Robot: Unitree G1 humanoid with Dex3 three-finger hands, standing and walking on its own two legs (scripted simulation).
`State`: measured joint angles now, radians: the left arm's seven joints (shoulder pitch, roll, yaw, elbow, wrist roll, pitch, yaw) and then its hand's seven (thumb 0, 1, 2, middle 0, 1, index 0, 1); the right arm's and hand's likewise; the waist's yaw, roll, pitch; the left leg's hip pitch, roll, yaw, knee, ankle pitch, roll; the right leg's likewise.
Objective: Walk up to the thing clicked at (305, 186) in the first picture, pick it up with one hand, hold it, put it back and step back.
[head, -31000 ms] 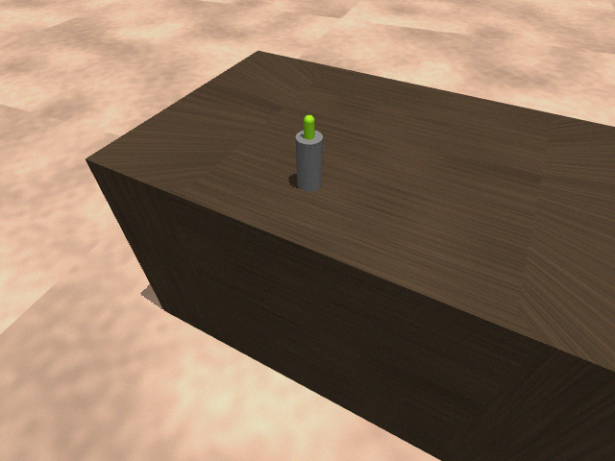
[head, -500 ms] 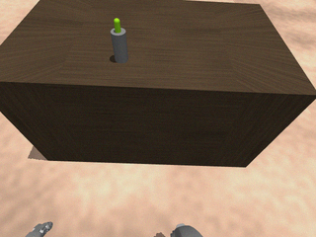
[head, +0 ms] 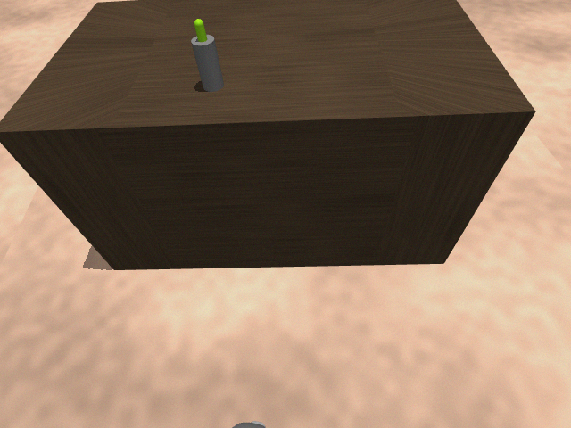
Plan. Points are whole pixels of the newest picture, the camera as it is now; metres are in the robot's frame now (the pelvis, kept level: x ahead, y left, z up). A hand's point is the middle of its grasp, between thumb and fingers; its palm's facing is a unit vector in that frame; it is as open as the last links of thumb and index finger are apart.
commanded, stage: step back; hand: left
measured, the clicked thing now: (206, 55) +0.96 +0.25 +0.02
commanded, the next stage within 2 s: stand in 1.74 s
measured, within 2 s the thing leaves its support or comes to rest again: neither
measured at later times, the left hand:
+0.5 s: hand out of the picture -0.12 +0.25 -0.15, palm faces +0.00 -0.91 -0.42, open 7.4 cm
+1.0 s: hand out of the picture -0.15 +0.27 -0.15, palm faces +0.04 -0.91 -0.40, open 7.4 cm
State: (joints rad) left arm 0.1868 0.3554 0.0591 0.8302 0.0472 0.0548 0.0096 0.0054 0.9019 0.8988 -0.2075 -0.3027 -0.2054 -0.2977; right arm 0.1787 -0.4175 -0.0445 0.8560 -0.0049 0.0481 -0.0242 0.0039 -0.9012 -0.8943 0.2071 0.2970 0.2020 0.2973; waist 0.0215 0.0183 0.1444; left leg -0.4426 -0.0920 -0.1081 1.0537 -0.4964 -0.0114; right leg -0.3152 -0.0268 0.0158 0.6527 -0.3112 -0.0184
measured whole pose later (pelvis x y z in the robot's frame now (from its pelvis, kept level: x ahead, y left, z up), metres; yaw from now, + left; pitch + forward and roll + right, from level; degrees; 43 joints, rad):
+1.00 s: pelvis -0.20 -0.01 +0.00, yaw +3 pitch -3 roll -1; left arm 0.21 0.39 0.06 1.01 0.03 -0.02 -0.01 0.00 0.91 0.90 -0.20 -0.30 -0.20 -0.30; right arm 0.21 -0.36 -0.05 0.97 -0.03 0.01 0.03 0.00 -0.90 -0.89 0.21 0.30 0.21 0.30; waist 0.00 0.02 0.06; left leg -0.24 0.02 -0.03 0.65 -0.36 0.00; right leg -0.25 0.01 -0.03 0.59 -0.28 -0.01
